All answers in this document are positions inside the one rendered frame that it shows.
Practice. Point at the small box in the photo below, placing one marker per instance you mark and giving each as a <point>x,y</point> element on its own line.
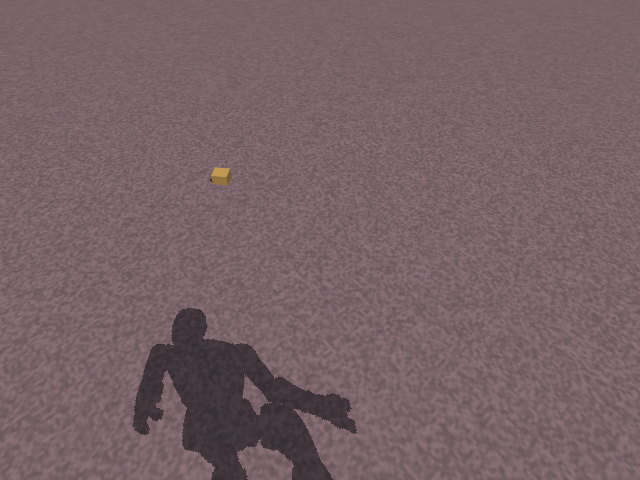
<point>221,176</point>

